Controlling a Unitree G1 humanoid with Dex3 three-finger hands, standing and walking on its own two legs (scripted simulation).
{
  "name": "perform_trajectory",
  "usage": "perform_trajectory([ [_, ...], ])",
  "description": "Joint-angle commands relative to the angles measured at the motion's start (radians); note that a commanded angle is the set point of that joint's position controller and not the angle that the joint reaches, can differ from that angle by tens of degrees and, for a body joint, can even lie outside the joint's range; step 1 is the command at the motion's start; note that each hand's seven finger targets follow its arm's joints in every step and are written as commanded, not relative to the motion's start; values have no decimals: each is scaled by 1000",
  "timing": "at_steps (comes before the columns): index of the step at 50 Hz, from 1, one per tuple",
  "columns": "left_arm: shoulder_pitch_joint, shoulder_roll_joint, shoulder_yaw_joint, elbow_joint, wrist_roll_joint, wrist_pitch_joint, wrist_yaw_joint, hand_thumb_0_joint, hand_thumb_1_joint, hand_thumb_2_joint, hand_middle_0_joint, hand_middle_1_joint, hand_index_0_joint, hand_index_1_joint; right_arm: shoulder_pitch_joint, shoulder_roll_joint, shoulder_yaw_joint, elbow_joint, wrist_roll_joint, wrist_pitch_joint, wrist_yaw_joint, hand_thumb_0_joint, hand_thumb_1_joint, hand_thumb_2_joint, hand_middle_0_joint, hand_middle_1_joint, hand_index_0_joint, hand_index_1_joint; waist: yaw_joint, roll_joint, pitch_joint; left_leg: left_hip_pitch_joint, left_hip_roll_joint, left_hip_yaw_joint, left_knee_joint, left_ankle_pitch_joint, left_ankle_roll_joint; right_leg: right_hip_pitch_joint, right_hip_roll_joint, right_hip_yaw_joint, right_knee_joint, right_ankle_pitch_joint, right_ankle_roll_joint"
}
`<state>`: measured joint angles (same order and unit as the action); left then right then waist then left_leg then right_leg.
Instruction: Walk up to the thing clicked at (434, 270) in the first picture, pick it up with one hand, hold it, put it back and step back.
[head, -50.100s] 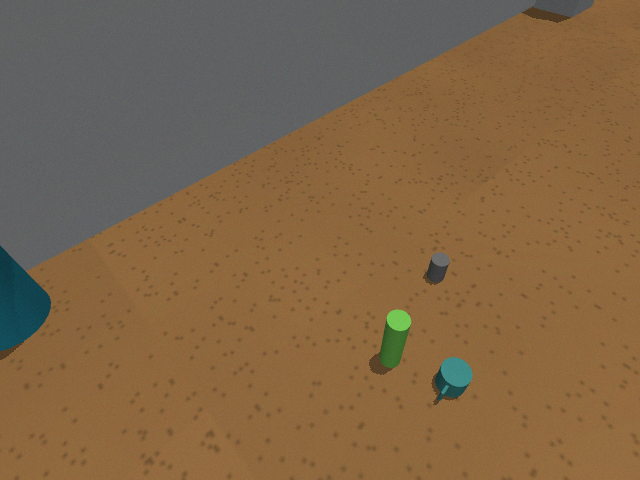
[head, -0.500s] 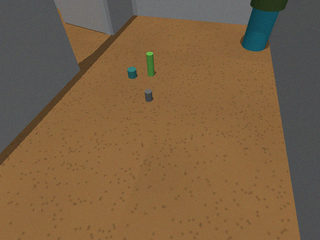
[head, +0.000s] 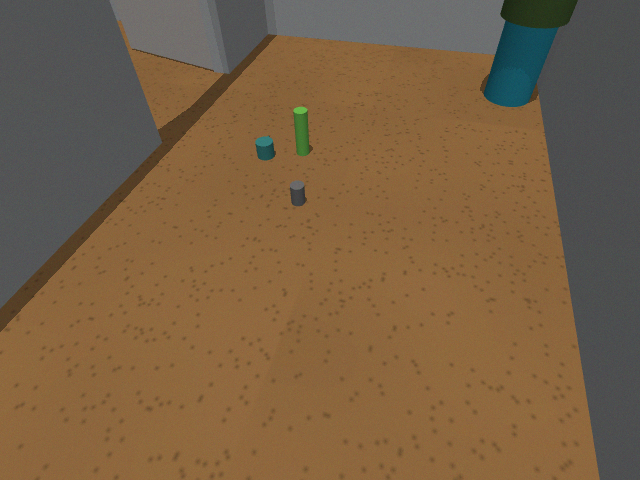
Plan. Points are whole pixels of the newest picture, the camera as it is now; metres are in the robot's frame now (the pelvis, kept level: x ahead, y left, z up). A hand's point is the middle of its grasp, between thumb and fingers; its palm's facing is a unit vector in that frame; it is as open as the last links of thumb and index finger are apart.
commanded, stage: stand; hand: left
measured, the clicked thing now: (297, 193) +1.46 +0.11 -0.73
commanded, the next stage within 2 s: walk up in 0.40 s
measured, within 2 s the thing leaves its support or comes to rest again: neither
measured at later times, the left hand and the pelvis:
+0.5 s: hand out of the picture +0.07 +0.26 -0.15, palm faces -0.06 -0.94 -0.35, open 7.4 cm; pelvis +0.01 -0.01 +0.00, yaw -2 degrees
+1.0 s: hand (193, 473) +0.19 +0.20 -0.14, palm faces +0.00 -0.92 -0.40, open 7.4 cm; pelvis +0.16 -0.08 +0.00, yaw -2 degrees
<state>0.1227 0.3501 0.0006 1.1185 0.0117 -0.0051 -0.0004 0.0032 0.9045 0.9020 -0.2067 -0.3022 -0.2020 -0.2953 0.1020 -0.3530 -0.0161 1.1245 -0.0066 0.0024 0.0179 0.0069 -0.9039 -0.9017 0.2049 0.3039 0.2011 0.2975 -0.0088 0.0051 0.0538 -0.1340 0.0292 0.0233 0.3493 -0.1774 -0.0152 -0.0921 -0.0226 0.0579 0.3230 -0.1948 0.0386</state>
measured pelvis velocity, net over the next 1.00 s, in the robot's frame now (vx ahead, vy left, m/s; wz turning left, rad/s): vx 0.16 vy -0.08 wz -0.03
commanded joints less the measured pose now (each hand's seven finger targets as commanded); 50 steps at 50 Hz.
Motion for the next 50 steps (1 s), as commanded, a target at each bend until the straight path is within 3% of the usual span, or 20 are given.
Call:
perform_trajectory([
  [1, -30, 216, 42, -56, 2, -22, 12, 0, 900, 900, -200, -300, -200, -300, -38, -211, -40, -62, -2, -26, -17, 0, -900, -900, 200, 300, 200, 300, 0, -8, -55, 32, 104, -84, -62, 53, 35, -47, -96, 53, -56, 103, -49],
  [10, -27, 217, 43, -60, 1, -24, 11, 0, 900, 900, -200, -300, -200, -300, -31, -211, -39, -64, 0, -32, -18, 0, -900, -900, 200, 300, 200, 300, 1, -7, -84, 57, 108, -85, -51, 148, 36, -27, -98, 50, -42, 167, -48],
  [19, -21, 217, 42, -57, 2, -21, 10, 0, 900, 900, -200, -300, -200, -300, -27, -210, -38, -62, -1, -27, -16, 0, -900, -900, 200, 300, 200, 300, 2, -13, -54, 32, 103, -89, -64, 48, 36, -47, -95, 49, -54, 100, -50],
  [20, 20, 305, 99, -123, 21, -33, -20, 0, 900, 900, -200, -300, -200, -300, 54, -317, -108, -115, -21, -47, 7, 0, -900, -900, 200, 300, 200, 300, -14, 6, -181, 105, 95, -116, -11, -460, 101, -89, -34, 50, 52, -372, -89],
  [21, -14, 291, 99, -127, 28, -31, -33, 0, 900, 900, -200, -300, -200, -300, 87, -338, -123, -95, -30, -50, 16, 0, -900, -900, 200, 300, 200, 300, -35, 65, -104, 130, 133, -177, -67, -647, 127, -276, -11, 13, 149, -474, -84],
  [22, -71, 264, 98, -149, 29, -26, -42, 0, 900, 900, -200, -300, -200, -300, 119, -353, -137, -94, -35, -50, 18, 0, -900, -900, 200, 300, 200, 300, -67, 162, -32, 152, 231, -295, -172, -710, 163, -428, 27, -64, 329, -383, -61],
  [23, -86, 263, 101, -172, 35, -25, -47, 0, 900, 900, -200, -300, -200, -300, 126, -378, -151, -109, -30, -54, 18, 0, -900, -900, 200, 300, 200, 300, -76, 203, 18, 135, 363, -412, -257, -703, 235, -526, 2, -60, 492, -331, -50],
  [24, -88, 263, 101, -187, 33, -33, -49, 0, 900, 900, -200, -300, -200, -300, 122, -380, -157, -125, -34, -62, 20, 0, -900, -900, 200, 300, 200, 300, -73, 143, 59, 136, 414, -440, -257, -600, 275, -567, -46, -13, 474, -311, -52],
  [27, -59, 255, 100, -187, 20, -53, -72, 0, 900, 900, -200, -300, -200, -300, 75, -318, -144, -167, -37, -70, 22, 0, -900, -900, 200, 300, 200, 300, -41, 99, 20, 127, 308, -272, -211, -416, 234, -476, -65, -14, 392, -285, -52],
  [30, 87, 242, 113, -169, 15, -45, -87, 0, 900, 900, -200, -300, -200, -300, -41, -334, -149, -219, -38, -62, 34, 0, -900, -900, 200, 300, 200, 300, 38, 213, -16, -55, 239, -131, -172, -430, 181, -203, -47, -91, 284, -156, -50],
  [32, 241, 255, 132, -113, 16, -52, -77, 0, 900, 900, -200, -300, -200, -300, -113, -302, -144, -243, -41, -47, 37, 0, -900, -900, 200, 300, 200, 300, 129, 146, -43, -268, 157, -13, 20, -522, 145, 94, -10, -148, 179, -2, -44],
  [33, 369, 295, 154, -64, 17, -57, -61, 0, 900, 900, -200, -300, -200, -300, -102, -248, -129, -248, -48, -40, 34, 0, -900, -900, 200, 300, 200, 300, 178, -9, -97, -425, 95, 41, 249, -557, 111, 296, 14, -126, 179, -48, -43],
  [34, 466, 365, 179, -52, 27, -61, -44, 0, 900, 900, -200, -300, -200, -300, -71, -168, -98, -259, -50, -34, 34, 0, -900, -900, 200, 300, 200, 300, 223, -294, -84, -596, -27, 121, 590, -585, 85, 340, -94, 77, 13, -349, -68],
  [35, 388, 420, 185, -115, 40, -71, -30, 0, 900, 900, -200, -300, -200, -300, -34, -150, -87, -267, -29, -23, 36, 0, -900, -900, 200, 300, 200, 300, 188, -313, -16, -664, -89, -82, 809, -459, 37, 162, -304, 486, -178, -723, -88],
  [36, 194, 440, 174, -183, 30, -73, -24, 0, 900, 900, -200, -300, -200, -300, 10, -232, -108, -258, -15, -15, 35, 0, -900, -900, 200, 300, 200, 300, 98, -186, 61, -588, -48, -168, 815, -319, 33, -45, -405, 629, -318, -877, -126],
  [37, 131, 443, 166, -216, 22, -80, -28, 0, 900, 900, -200, -300, -200, -300, 40, -289, -121, -239, -10, -23, 40, 0, -900, -900, 200, 300, 200, 300, 65, -151, 113, -560, 1, -178, 803, -256, 47, -106, -397, 626, -334, -883, -176],
  [38, 94, 414, 155, -223, 19, -90, -26, 0, 900, 900, -200, -300, -200, -300, 50, -303, -122, -215, -3, -30, 43, 0, -900, -900, 200, 300, 200, 300, 35, -121, 131, -545, 26, -207, 803, -203, 45, -116, -349, 517, -301, -731, -186],
  [41, 58, 332, 138, -226, 0, -99, -27, 0, 900, 900, -200, -300, -200, -300, 191, -278, -116, -160, 6, -32, 53, 0, -900, -900, 200, 300, 200, 300, -20, -133, 89, -423, 20, -186, 715, -67, 25, -146, -213, 177, -235, -444, -147],
  [46, 87, 336, 150, -248, 7, -116, -18, 0, 900, 900, -200, -300, -200, -300, 126, -270, -117, -221, -10, -30, 75, 0, -900, -900, 200, 300, 200, 300, 4, -99, 101, -484, 41, -170, 542, 12, -14, -72, -255, 111, -253, -372, -209],
  [50, 138, 335, 159, -245, 5, -111, -24, 0, 900, 900, -200, -300, -200, -300, 48, -246, -106, -271, -25, -42, 80, 0, -900, -900, 200, 300, 200, 300, 45, -62, 91, -476, 67, -98, 340, 40, -4, 51, -220, -3, -171, -187, -201],
])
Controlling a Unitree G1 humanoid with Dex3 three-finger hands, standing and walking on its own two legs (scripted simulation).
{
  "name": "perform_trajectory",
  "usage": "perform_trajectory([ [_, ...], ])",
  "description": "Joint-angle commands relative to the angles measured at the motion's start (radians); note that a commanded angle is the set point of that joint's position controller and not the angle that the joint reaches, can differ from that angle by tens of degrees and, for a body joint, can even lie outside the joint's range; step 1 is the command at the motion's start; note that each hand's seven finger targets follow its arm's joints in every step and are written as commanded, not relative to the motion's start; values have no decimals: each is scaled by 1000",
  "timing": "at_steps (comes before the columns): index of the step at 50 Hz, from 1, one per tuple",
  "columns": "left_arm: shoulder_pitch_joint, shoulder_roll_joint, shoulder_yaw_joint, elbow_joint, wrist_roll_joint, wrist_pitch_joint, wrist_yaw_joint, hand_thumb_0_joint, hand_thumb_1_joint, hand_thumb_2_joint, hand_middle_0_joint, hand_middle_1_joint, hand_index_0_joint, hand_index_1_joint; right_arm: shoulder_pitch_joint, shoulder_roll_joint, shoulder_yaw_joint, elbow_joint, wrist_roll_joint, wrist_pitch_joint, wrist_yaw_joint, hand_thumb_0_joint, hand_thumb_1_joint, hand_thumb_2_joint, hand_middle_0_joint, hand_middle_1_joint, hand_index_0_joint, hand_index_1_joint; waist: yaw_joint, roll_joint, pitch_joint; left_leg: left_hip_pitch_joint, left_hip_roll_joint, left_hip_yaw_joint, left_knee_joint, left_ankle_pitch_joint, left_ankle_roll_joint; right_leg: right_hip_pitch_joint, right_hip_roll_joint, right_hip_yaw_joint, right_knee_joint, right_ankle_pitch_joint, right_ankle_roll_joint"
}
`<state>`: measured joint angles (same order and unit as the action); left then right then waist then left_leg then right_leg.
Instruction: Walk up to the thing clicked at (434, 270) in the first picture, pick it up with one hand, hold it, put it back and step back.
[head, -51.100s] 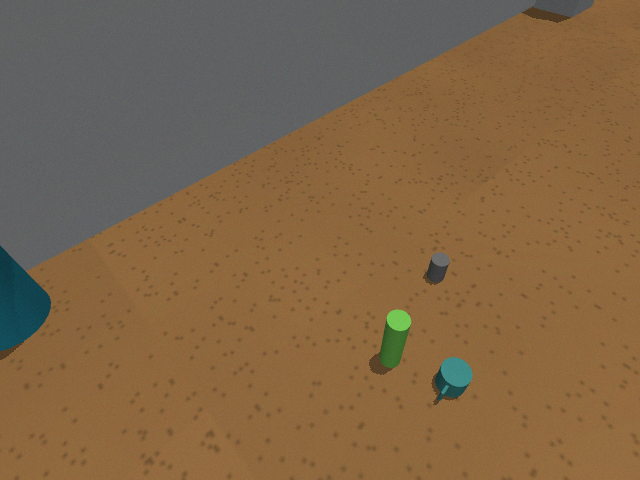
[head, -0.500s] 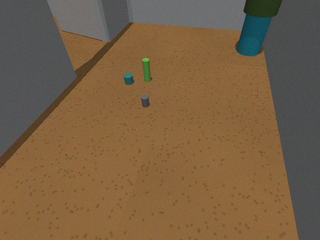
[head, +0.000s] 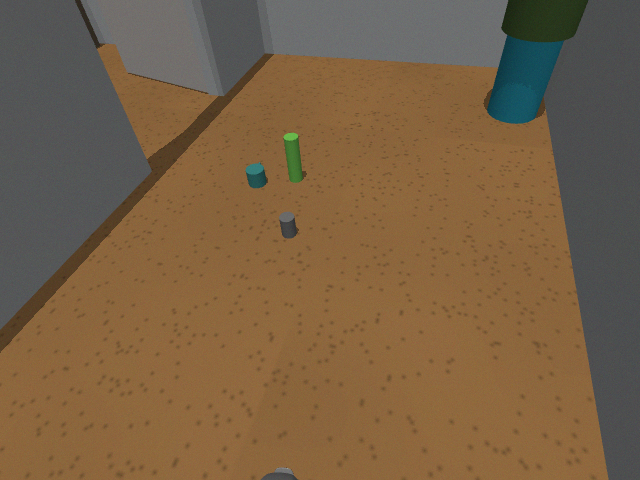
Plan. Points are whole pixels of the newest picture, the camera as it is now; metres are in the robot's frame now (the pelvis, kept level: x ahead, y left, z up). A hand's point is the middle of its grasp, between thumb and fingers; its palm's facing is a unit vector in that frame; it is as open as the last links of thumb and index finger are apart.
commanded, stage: walk up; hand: left
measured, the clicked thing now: (288, 225) +1.29 +0.23 -0.73
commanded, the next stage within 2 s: none
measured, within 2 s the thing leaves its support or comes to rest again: neither
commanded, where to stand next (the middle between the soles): +0.92 +0.04 m, yaw -2 degrees
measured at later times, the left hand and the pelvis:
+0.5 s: hand (173, 355) +0.37 +0.30 -0.14, palm faces -0.07 -0.92 -0.38, open 7.4 cm; pelvis +0.27 +0.02 -0.01, yaw -1 degrees
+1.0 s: hand (183, 303) +0.49 +0.32 -0.16, palm faces +0.01 -0.93 -0.38, open 7.4 cm; pelvis +0.49 +0.03 -0.02, yaw +1 degrees
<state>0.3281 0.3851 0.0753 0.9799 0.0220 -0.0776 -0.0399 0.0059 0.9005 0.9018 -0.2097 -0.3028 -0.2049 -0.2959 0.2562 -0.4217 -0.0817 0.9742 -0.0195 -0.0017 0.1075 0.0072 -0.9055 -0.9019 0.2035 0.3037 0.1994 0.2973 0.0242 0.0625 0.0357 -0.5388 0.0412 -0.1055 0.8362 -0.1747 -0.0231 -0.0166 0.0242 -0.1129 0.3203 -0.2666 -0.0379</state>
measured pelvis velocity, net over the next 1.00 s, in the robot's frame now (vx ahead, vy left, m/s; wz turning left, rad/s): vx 0.49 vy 0.03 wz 0.02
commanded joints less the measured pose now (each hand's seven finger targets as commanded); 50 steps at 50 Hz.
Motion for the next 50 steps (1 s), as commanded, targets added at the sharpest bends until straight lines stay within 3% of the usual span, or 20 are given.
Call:
perform_trajectory([
  [1, -51, 295, 84, -101, -6, -35, 13, 0, 900, 900, -200, -300, -200, -300, -137, -170, -38, -133, -13, -41, -6, 0, -900, -900, 200, 300, 200, 300, 23, -121, 108, -53, 55, 74, -194, 44, 12, -8, -246, 130, -150, -41, -119],
  [5, -16, 298, 66, -113, -7, -24, 12, 0, 900, 900, -200, -300, -200, -300, -183, -158, -43, -159, -16, -53, -13, 0, -900, -900, 200, 300, 200, 300, 46, -142, 71, 81, 44, 161, -274, 3, 53, 6, -285, 121, -34, 242, -130],
  [7, -48, 289, 54, -129, -16, -18, 18, 0, 900, 900, -200, -300, -200, -300, -5, -176, -56, -120, -22, -64, -29, 0, -900, -900, 200, 300, 200, 300, -54, -70, -29, 308, -10, 201, -374, 40, 86, -7, -233, 49, 252, 492, -103],
  [8, -5, 237, 35, -136, -19, -10, 20, 0, 900, 900, -200, -300, -200, -300, 169, -232, -80, -73, -33, -73, -43, 0, -900, -900, 200, 300, 200, 300, -119, 37, -148, 582, -6, 153, -354, -16, 136, -157, -164, 16, 525, 439, -65],
  [10, 31, 206, 27, -155, -39, -6, 24, 0, 900, 900, -200, -300, -200, -300, 256, -368, -120, -95, -7, -81, -61, 0, -900, -900, 200, 300, 200, 300, -152, 246, -243, 883, 371, -609, -541, -150, 317, -622, 89, 120, 881, -289, -11],
  [12, -93, 269, 18, -158, -33, -14, 30, 0, 900, 900, -200, -300, -200, -300, 183, -310, -106, -120, 20, -76, -72, 0, -900, -900, 200, 300, 200, 300, -146, 63, -143, 744, 365, -408, -505, 107, 340, -658, -24, 230, 973, -235, -23],
  [13, -64, 239, 13, -151, -46, -17, 25, 0, 900, 900, -200, -300, -200, -300, 121, -267, -79, -144, 18, -79, -80, 0, -900, -900, 200, 300, 200, 300, -97, 10, -109, 652, 300, -194, -479, 260, 274, -596, -54, 273, 916, -146, -24],
  [15, -5, 212, 13, -129, -54, -5, 10, 0, 900, 900, -200, -300, -200, -300, 66, -222, -56, -153, 26, -85, -84, 0, -900, -900, 200, 300, 200, 300, -49, 43, -40, 495, 237, -18, -506, 334, 225, -517, -77, 227, 821, -75, -6],
  [20, -72, 186, 12, -168, -32, 3, -23, 0, 900, 900, -200, -300, -200, -300, 3, -234, -51, -205, 13, -101, -78, 0, -900, -900, 200, 300, 200, 300, -37, 88, 81, 368, 248, 87, -552, 283, 260, -498, -132, 132, 475, -5, 41],
  [23, -81, 193, 27, -163, -21, -7, -35, 0, 900, 900, -200, -300, -200, -300, -19, -244, -54, -214, 12, -101, -68, 0, -900, -900, 200, 300, 200, 300, -33, 105, 40, 338, 201, 132, -509, 136, 224, -352, -111, 80, 309, 148, 25],
  [27, 96, 250, 68, -87, -12, -13, -19, 0, 900, 900, -200, -300, -200, -300, -32, -211, -38, -231, 18, -88, -66, 0, -900, -900, 200, 300, 200, 300, 76, -66, -63, 146, 145, 167, -210, 13, 164, 34, -55, 42, 282, 165, -6],
  [28, 181, 298, 92, -71, -8, -21, -7, 0, 900, 900, -200, -300, -200, -300, 35, -159, -20, -227, 17, -85, -64, 0, -900, -900, 200, 300, 200, 300, 113, -241, -126, 67, 64, 210, 51, -53, 137, 165, -89, 128, 203, -9, -24],
  [29, 236, 383, 112, -89, -5, -30, 8, 0, 900, 900, -200, -300, -200, -300, 94, -104, -1, -235, 20, -78, -61, 0, -900, -900, 200, 300, 200, 300, 114, -414, -131, -62, -61, 198, 297, -345, 89, 179, -334, 553, 33, -211, -84],
  [30, 180, 404, 100, -121, -18, -34, 7, 0, 900, 900, -200, -300, -200, -300, 94, -187, -20, -225, 21, -67, -68, 0, -900, -900, 200, 300, 200, 300, 81, -299, -107, -109, -54, 115, 407, -361, 65, 129, -460, 831, -97, -315, -179],
  [31, 86, 409, 95, -147, -26, -32, 10, 0, 900, 900, -200, -300, -200, -300, 66, -231, -30, -208, 14, -63, -75, 0, -900, -900, 200, 300, 200, 300, 64, -270, -55, -114, -1, 76, 443, -338, 61, 34, -475, 893, -119, -346, -244],
  [34, -1, 313, 70, -163, -30, -37, 19, 0, 900, 900, -200, -300, -200, -300, 59, -200, -23, -171, 36, -62, -68, 0, -900, -900, 200, 300, 200, 300, 11, -202, 24, -61, 54, 18, 359, -189, 76, -121, -337, 484, -71, -65, -179],
  [37, -5, 278, 54, -169, -21, -45, 18, 0, 900, 900, -200, -300, -200, -300, 96, -180, -26, -157, 22, -47, -50, 0, -900, -900, 200, 300, 200, 300, -16, -204, 14, 33, 51, 45, 203, -137, 57, -201, -266, 303, -57, 59, -164],
  [46, 5, 324, 60, -196, -13, -45, 10, 0, 900, 900, -200, -300, -200, -300, -66, -172, -48, -211, -1, -62, -17, 0, -900, -900, 200, 300, 200, 300, 17, -163, 21, 170, 51, 145, -208, -12, 40, -261, -296, 229, -35, -149, -161],
  [48, -37, 321, 54, -200, -13, -37, 11, 0, 900, 900, -200, -300, -200, -300, 16, -181, -57, -183, -5, -69, -22, 0, -900, -900, 200, 300, 200, 300, -47, -134, 1, 324, 32, 172, -244, -8, 51, -345, -281, 195, 54, -146, -139],
  [50, 18, 241, 24, -196, -9, -32, 13, 0, 900, 900, -200, -300, -200, -300, 183, -238, -79, -134, -9, -84, -43, 0, -900, -900, 200, 300, 200, 300, -127, 62, -107, 570, 31, 102, -354, -149, 95, -400, -167, 79, 455, 125, -84],
])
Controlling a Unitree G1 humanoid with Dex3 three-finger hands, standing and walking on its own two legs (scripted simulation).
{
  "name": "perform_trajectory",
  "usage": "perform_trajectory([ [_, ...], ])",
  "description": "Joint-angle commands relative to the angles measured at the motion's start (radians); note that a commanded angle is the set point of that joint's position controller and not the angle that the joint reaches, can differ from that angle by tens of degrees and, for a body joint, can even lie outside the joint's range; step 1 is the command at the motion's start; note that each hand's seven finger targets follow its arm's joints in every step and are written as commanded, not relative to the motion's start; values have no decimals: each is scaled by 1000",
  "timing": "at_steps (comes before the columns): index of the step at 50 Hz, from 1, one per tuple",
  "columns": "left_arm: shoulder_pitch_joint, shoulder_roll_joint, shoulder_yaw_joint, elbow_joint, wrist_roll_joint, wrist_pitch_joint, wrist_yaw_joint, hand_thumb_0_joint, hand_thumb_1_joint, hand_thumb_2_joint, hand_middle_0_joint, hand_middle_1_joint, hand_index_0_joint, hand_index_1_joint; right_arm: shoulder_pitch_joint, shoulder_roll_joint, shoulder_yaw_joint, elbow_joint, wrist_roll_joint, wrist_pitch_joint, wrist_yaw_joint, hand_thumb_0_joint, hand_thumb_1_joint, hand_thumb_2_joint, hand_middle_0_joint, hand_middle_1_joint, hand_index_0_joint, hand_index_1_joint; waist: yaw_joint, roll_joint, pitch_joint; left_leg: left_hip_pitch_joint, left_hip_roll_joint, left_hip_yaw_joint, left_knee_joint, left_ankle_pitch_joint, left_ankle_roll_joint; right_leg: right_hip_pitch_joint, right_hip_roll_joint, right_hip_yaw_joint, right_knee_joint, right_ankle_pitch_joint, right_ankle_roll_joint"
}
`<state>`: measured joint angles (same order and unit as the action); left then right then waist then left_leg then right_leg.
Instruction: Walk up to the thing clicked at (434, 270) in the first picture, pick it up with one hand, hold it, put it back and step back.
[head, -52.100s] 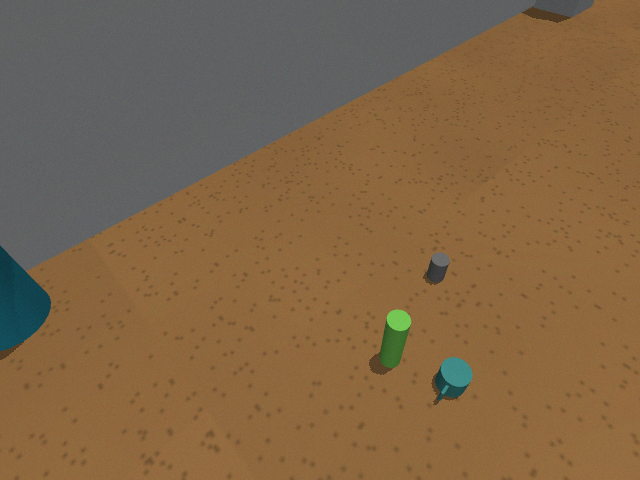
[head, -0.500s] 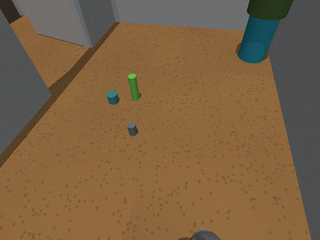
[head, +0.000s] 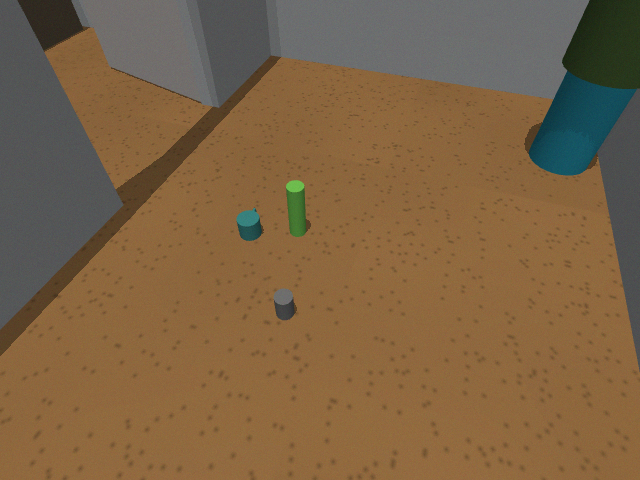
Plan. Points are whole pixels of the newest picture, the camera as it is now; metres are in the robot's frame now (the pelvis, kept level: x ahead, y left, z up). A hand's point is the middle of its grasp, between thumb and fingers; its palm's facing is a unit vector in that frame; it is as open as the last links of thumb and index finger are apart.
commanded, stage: walk up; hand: left
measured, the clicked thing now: (284, 304) +0.80 +0.18 -0.71
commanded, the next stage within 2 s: none
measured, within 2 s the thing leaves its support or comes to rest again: neither
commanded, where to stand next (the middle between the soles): +0.42 +0.00 m, yaw -3 degrees
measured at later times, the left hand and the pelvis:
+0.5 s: hand (178, 372) +0.31 +0.26 -0.12, palm faces -0.13 -0.90 -0.41, open 7.4 cm; pelvis +0.18 +0.00 +0.00, yaw -4 degrees
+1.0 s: hand (156, 354) +0.35 +0.32 -0.15, palm faces -0.04 -0.94 -0.35, open 7.4 cm; pelvis +0.31 +0.04 +0.00, yaw -2 degrees
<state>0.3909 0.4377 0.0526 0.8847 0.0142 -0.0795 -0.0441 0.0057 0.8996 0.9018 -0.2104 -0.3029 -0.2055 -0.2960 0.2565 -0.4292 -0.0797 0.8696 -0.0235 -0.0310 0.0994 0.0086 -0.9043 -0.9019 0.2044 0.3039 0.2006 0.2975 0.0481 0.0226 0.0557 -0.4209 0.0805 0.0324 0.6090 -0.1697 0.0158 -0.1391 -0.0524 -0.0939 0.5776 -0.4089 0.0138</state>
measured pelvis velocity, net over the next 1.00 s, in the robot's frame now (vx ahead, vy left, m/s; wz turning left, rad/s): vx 0.31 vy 0.04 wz -0.03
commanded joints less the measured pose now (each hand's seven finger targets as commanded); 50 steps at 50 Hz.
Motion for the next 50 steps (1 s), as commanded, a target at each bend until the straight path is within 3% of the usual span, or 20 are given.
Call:
perform_trajectory([
  [1, 5, 93, 20, -106, -12, -27, 16, 0, 900, 900, -200, -300, -200, -300, 244, -306, -98, -35, -20, -63, -50, 0, -900, -900, 200, 300, 200, 300, -151, 340, -152, 541, 216, -407, -248, -269, 117, -450, 29, 21, 482, 19, -68],
  [2, 35, 155, 35, -86, -17, -16, 28, 0, 900, 900, -200, -300, -200, -300, 201, -344, -101, -66, 5, -66, -54, 0, -900, -900, 200, 300, 200, 300, -129, 250, -129, 544, 350, -686, -363, -326, 200, -567, 95, 82, 571, -120, -62],
  [3, -12, 224, 45, -71, -7, -10, 40, 0, 900, 900, -200, -300, -200, -300, 166, -332, -102, -65, 26, -61, -53, 0, -900, -900, 200, 300, 200, 300, -124, 177, -79, 498, 370, -680, -335, -289, 259, -587, 28, 140, 632, -119, -76],
  [6, -14, 195, 40, -39, -27, -14, 28, 0, 900, 900, -200, -300, -200, -300, 91, -225, -52, -87, 26, -69, -68, 0, -900, -900, 200, 300, 200, 300, -69, 74, 23, 316, 212, -270, -296, 210, 137, -459, -15, 220, 531, 51, -64],
  [8, 4, 168, 41, -35, -32, -4, 19, 0, 900, 900, -200, -300, -200, -300, 96, -218, -48, -84, 29, -78, -71, 0, -900, -900, 200, 300, 200, 300, -52, 110, -7, 300, 185, -169, -270, 362, 157, -400, -21, 176, 491, 87, -48],
  [16, -174, 131, 41, -109, -7, 3, -11, 0, 900, 900, -200, -300, -200, -300, 120, -235, -52, -116, 19, -67, -72, 0, -900, -900, 200, 300, 200, 300, -95, 109, 13, 313, 180, -66, -288, 319, 206, -354, -28, 55, 130, 199, -30],
  [19, -173, 124, 44, -97, -8, -1, -12, 0, 900, 900, -200, -300, -200, -300, 86, -234, -50, -133, 21, -57, -69, 0, -900, -900, 200, 300, 200, 300, -78, 101, 8, 240, 165, -55, -240, 230, 182, -229, 3, 25, 42, 242, -47],
  [22, -10, 177, 74, -41, -5, -16, 5, 0, 900, 900, -200, -300, -200, -300, 67, -187, -29, -158, 25, -48, -67, 0, -900, -900, 200, 300, 200, 300, 18, -51, -98, 127, 104, -8, 27, 131, 126, 108, 34, 46, -86, 261, -72],
  [23, 84, 231, 97, -25, 2, -25, 17, 0, 900, 900, -200, -300, -200, -300, 116, -132, -9, -163, 26, -51, -66, 0, -900, -900, 200, 300, 200, 300, 55, -227, -172, 42, 21, 54, 284, 9, 90, 235, -78, 215, -187, 124, -98],
  [24, 84, 305, 112, -52, 1, -31, 28, 0, 900, 900, -200, -300, -200, -300, 179, -90, 11, -164, 22, -45, -62, 0, -900, -900, 200, 300, 200, 300, 32, -334, -193, -159, -91, 30, 452, -354, 43, 335, -321, 628, -259, 40, -168],
  [25, 24, 309, 107, -68, -10, -26, 29, 0, 900, 900, -200, -300, -200, -300, 181, -193, -14, -129, 20, -27, -72, 0, -900, -900, 200, 300, 200, 300, 28, -197, -145, -209, -67, -29, 520, -361, 35, 270, -384, 727, -314, -94, -252],
  [26, -4, 299, 101, -75, -20, -22, 30, 0, 900, 900, -200, -300, -200, -300, 146, -226, -26, -116, 15, -22, -80, 0, -900, -900, 200, 300, 200, 300, 25, -176, -100, -211, -35, -64, 547, -350, 32, 189, -380, 725, -315, -90, -284],
  [29, -65, 222, 75, -89, -25, -29, 36, 0, 900, 900, -200, -300, -200, -300, 152, -193, -21, -71, 33, -15, -69, 0, -900, -900, 200, 300, 200, 300, -24, -130, -8, -156, -8, -133, 482, -198, 24, 39, -229, 398, -318, 145, -153],
  [31, -75, 213, 70, -90, -18, -34, 33, 0, 900, 900, -200, -300, -200, -300, 171, -173, -19, -55, 25, -6, -59, 0, -900, -900, 200, 300, 200, 300, -41, -160, 0, -97, -25, -107, 452, -147, 14, -35, -186, 294, -323, 249, -155],
  [38, -86, 233, 85, -123, 4, -29, 20, 0, 900, 900, -200, -300, -200, -300, 73, -171, -38, -76, -1, -8, -28, 0, -900, -900, 200, 300, 200, 300, -21, -191, 58, -67, 13, -36, 167, -75, -33, -153, -189, 216, -388, -112, -220],
  [42, -81, 228, 74, -118, 2, -14, 20, 0, 900, 900, -200, -300, -200, -300, 35, -145, -33, -67, -2, -27, -38, 0, -900, -900, 200, 300, 200, 300, -12, -159, 32, 49, -7, -4, 28, -27, -21, -162, -189, 183, -282, 5, -213],
  [45, -114, 197, 47, -126, -5, 3, 24, 0, 900, 900, -200, -300, -200, -300, 113, -155, -37, -32, -4, -43, -61, 0, -900, -900, 200, 300, 200, 300, -77, -80, -27, 254, -46, 13, -82, -14, 7, -229, -170, 152, -91, 134, -175],
  [46, -84, 149, 27, -120, -7, 11, 26, 0, 900, 900, -200, -300, -200, -300, 151, -181, -43, -15, -6, -49, -73, 0, -900, -900, 200, 300, 200, 300, -93, 26, -65, 331, -28, -34, -152, -90, 26, -254, -121, 99, 51, 174, -139],
  [48, 21, 104, 13, -95, -19, 26, 33, 0, 900, 900, -200, -300, -200, -300, 154, -323, -68, -55, -2, -57, -85, 0, -900, -900, 200, 300, 200, 300, -75, 253, -81, 391, 310, -578, -348, -157, 174, -445, 80, 55, 385, -126, -48],
  [50, -30, 208, 36, -61, -5, 37, 47, 0, 900, 900, -200, -300, -200, -300, 128, -290, -68, -49, 15, -45, -88, 0, -900, -900, 200, 300, 200, 300, -83, 145, -28, 309, 292, -527, -312, -109, 232, -442, 13, 142, 496, -144, -61],
])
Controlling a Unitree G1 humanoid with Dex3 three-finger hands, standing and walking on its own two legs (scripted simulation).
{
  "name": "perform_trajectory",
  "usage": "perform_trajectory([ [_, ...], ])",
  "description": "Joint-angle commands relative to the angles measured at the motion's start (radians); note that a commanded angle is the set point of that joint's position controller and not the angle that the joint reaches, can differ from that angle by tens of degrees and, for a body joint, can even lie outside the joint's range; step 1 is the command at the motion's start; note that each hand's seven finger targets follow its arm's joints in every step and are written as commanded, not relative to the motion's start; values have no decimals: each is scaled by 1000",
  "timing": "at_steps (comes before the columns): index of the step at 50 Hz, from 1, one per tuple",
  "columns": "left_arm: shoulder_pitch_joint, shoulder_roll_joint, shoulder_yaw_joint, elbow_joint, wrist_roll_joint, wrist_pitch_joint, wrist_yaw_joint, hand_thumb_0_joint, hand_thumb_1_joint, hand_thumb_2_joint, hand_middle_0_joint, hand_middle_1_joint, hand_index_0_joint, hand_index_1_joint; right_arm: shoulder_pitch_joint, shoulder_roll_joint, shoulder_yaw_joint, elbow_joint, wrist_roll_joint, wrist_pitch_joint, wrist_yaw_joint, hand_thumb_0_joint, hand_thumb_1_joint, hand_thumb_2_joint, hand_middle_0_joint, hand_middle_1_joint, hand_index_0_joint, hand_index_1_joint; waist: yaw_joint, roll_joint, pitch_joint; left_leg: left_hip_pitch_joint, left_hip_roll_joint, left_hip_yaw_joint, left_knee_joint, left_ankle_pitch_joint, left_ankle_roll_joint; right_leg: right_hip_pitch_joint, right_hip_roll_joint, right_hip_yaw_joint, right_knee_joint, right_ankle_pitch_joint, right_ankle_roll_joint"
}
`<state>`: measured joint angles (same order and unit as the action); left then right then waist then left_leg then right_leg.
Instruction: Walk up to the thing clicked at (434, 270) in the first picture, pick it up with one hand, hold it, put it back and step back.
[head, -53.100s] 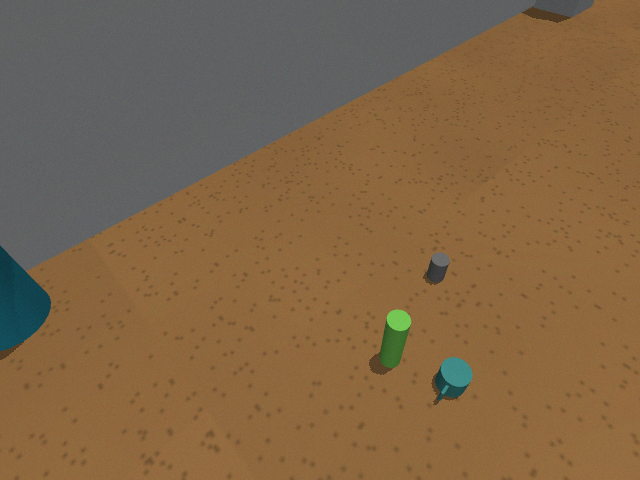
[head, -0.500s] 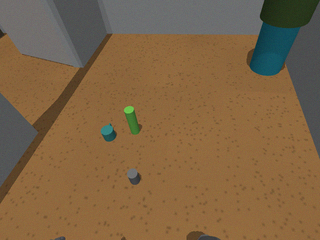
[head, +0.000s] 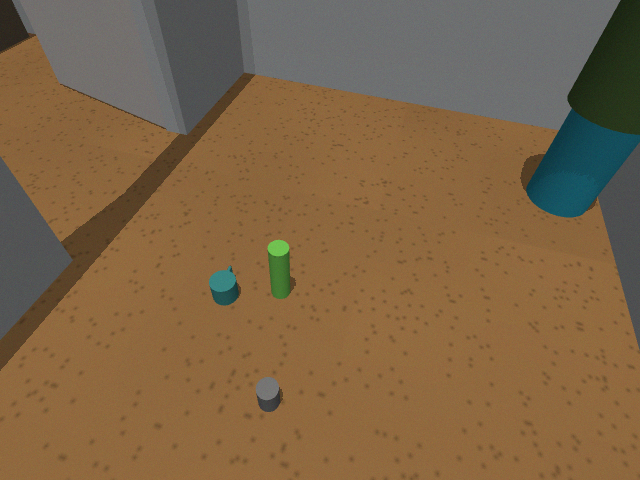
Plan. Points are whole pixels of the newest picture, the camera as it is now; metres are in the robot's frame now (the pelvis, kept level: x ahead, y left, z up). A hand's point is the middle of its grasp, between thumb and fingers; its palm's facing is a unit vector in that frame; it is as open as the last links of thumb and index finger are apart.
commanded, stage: walk up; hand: left
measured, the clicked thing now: (268, 394) +0.48 +0.15 -0.71
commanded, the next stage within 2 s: stand in 1.68 s
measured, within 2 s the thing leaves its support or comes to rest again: neither
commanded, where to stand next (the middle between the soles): +0.11 -0.04 m, yaw -1 degrees
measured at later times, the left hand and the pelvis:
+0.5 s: hand out of the picture +0.11 +0.26 -0.14, palm faces -0.06 -0.92 -0.38, open 7.4 cm; pelvis +0.04 -0.01 +0.00, yaw -2 degrees
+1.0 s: hand out of the picture +0.16 +0.23 -0.13, palm faces -0.07 -0.95 -0.31, open 7.4 cm; pelvis +0.06 -0.02 +0.02, yaw -2 degrees
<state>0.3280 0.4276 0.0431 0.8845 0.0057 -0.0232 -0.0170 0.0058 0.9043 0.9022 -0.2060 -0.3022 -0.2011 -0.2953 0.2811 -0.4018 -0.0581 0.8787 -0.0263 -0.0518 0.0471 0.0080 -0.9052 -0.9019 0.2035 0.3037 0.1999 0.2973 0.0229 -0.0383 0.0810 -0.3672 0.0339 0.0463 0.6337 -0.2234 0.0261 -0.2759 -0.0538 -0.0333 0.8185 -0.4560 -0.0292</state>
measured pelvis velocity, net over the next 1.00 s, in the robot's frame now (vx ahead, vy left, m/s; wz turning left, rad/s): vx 0.06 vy -0.02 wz -0.04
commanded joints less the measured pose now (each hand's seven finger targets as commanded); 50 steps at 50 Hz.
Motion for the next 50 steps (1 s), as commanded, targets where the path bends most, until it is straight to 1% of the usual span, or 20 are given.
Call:
perform_trajectory([
  [1, 28, 207, 46, -55, -2, -18, 20, 0, 900, 900, -200, -300, -200, -300, 91, -283, -75, -69, 19, -26, -41, 0, -900, -900, 200, 300, 200, 300, -50, 179, -54, 264, 290, -415, -314, 111, 187, -291, 11, 122, 241, -56, -18],
  [2, 34, 191, 46, -39, -9, -16, 18, 0, 900, 900, -200, -300, -200, -300, 72, -259, -63, -75, 15, -29, -45, 0, -900, -900, 200, 300, 200, 300, -36, 178, -40, 225, 248, -320, -299, 217, 152, -257, 0, 139, 211, -12, -14],
  [3, 63, 179, 40, -32, -12, -14, 16, 0, 900, 900, -200, -300, -200, -300, 55, -253, -59, -76, 22, -33, -47, 0, -900, -900, 200, 300, 200, 300, -19, 193, -55, 235, 229, -256, -278, 308, 142, -239, -5, 121, 192, 28, -11],
  [5, 70, 158, 37, -14, -13, -6, 15, 0, 900, 900, -200, -300, -200, -300, 26, -249, -54, -79, 24, -33, -52, 0, -900, -900, 200, 300, 200, 300, -15, 210, -83, 226, 218, -201, -260, 377, 157, -199, 4, 91, 166, 79, 5],
  [7, 39, 142, 31, -1, -11, 0, 17, 0, 900, 900, -200, -300, -200, -300, 3, -224, -43, -92, 21, -29, -58, 0, -900, -900, 200, 300, 200, 300, -21, 202, -84, 196, 200, -154, -249, 427, 146, -168, 6, 88, 111, 114, 17],
  [11, -9, 137, 31, 20, -10, 4, 23, 0, 900, 900, -200, -300, -200, -300, -58, -231, -38, -96, 16, -13, -60, 0, -900, -900, 200, 300, 200, 300, -19, 205, -62, 74, 221, -142, -234, 316, 167, -66, -1, 45, -19, 142, 24],
  [14, -22, 132, 30, 39, -7, -1, 26, 0, 900, 900, -200, -300, -200, -300, -80, -235, -36, -90, 20, 3, -58, 0, -900, -900, 200, 300, 200, 300, -19, 191, -92, 80, 234, -157, -162, 319, 175, -3, 18, 21, -123, 151, 21],
  [16, -6, 123, 31, 66, 1, -9, 27, 0, 900, 900, -200, -300, -200, -300, -105, -224, -28, -82, 29, 12, -55, 0, -900, -900, 200, 300, 200, 300, 8, 148, -118, 51, 208, -139, -82, 239, 135, 103, 32, 12, -290, 238, 0],
  [17, -25, 145, 36, 68, 9, -18, 31, 0, 900, 900, -200, -300, -200, -300, -106, -186, -13, -76, 35, 16, -54, 0, -900, -900, 200, 300, 200, 300, 12, 88, -115, 10, 187, -130, -53, 176, 90, 151, 6, 60, -367, 285, -14],
  [18, -53, 192, 46, 59, 17, -27, 35, 0, 900, 900, -200, -300, -200, -300, -88, -144, 1, -71, 41, 16, -53, 0, -900, -900, 200, 300, 200, 300, -7, -49, -127, -19, 129, -96, 9, 66, 43, 158, -114, 240, -421, 359, -51],
  [19, -120, 215, 42, 41, 18, -36, 33, 0, 900, 900, -200, -300, -200, -300, -71, -114, 13, -60, 43, 20, -52, 0, -900, -900, 200, 300, 200, 300, -44, -128, -84, -24, 39, -46, 34, -126, 0, 78, -224, 397, -481, 353, -106],
  [20, -209, 239, 37, 31, 10, -28, 28, 0, 900, 900, -200, -300, -200, -300, -77, -148, 0, -25, 41, 25, -58, 0, -900, -900, 200, 300, 200, 300, -50, -137, -77, 110, 6, -31, 30, -231, -1, -56, -265, 380, -460, 338, -183],
  [21, -238, 212, 28, 30, 8, -21, 23, 0, 900, 900, -200, -300, -200, -300, -55, -157, -3, 9, 35, 22, -60, 0, -900, -900, 200, 300, 200, 300, -64, -126, -71, 197, 26, -52, -42, -187, 2, -123, -219, 322, -431, 314, -145],
  [22, -220, 169, 15, 37, 4, -19, 21, 0, 900, 900, -200, -300, -200, -300, -72, -178, -6, 23, 33, 13, -57, 0, -900, -900, 200, 300, 200, 300, -65, -88, -82, 236, 56, -80, -131, -89, 10, -131, -162, 238, -412, 304, -82],
  [23, -219, 153, 10, 49, -1, -18, 21, 0, 900, 900, -200, -300, -200, -300, -116, -196, -11, 32, 36, 7, -51, 0, -900, -900, 200, 300, 200, 300, -48, -77, -87, 228, 76, -89, -141, -24, 17, -98, -111, 179, -404, 281, -41],
  [24, -213, 148, 6, 56, -2, -17, 19, 0, 900, 900, -200, -300, -200, -300, -135, -195, -8, 40, 33, 5, -49, 0, -900, -900, 200, 300, 200, 300, -40, -76, -105, 213, 98, -108, -170, -16, 31, -57, -84, 159, -396, 269, -20],
  [28, -224, 142, 5, 95, -2, -10, 13, 0, 900, 900, -200, -300, -200, -300, -176, -182, 12, 85, 24, 3, -44, 0, -900, -900, 200, 300, 200, 300, -14, -41, -75, 141, 102, -119, -257, -121, 23, 13, -79, 176, -460, 101, -23],
  [35, -273, 136, 1, 145, -9, -10, 13, 0, 900, 900, -200, -300, -200, -300, -201, -172, 27, 162, 20, -10, -46, 0, -900, -900, 200, 300, 200, 300, -11, 41, -110, 173, 105, -99, -324, 49, 2, 128, -81, 144, -472, 334, -13],
  [44, -301, 123, -5, 197, -5, -2, 10, 0, 900, 900, -200, -300, -200, -300, -227, -171, 24, 209, 16, -7, -51, 0, -900, -900, 200, 300, 200, 300, -20, 60, -104, 205, 111, -93, -368, 34, -3, 133, -73, 131, -521, 330, 0],
  [50, -309, 124, -4, 213, -4, -4, 11, 0, 900, 900, -200, -300, -200, -300, -230, -170, 22, 220, 18, -4, -52, 0, -900, -900, 200, 300, 200, 300, -25, 37, -125, 263, 112, -79, -358, 98, -6, 131, -80, 137, -541, 379, 5],
])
